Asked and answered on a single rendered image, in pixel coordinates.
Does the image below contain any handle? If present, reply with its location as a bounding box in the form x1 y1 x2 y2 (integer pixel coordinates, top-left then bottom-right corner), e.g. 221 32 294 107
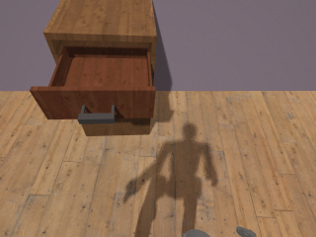
77 105 116 124

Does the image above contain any right robot hand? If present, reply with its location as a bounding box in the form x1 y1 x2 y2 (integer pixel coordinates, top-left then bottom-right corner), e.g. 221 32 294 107
236 226 257 237

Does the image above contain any cabinet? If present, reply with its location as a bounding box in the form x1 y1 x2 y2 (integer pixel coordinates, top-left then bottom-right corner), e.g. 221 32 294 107
43 0 157 136

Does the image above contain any drawer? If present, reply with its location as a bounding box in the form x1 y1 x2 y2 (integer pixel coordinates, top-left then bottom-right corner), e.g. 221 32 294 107
30 45 156 119

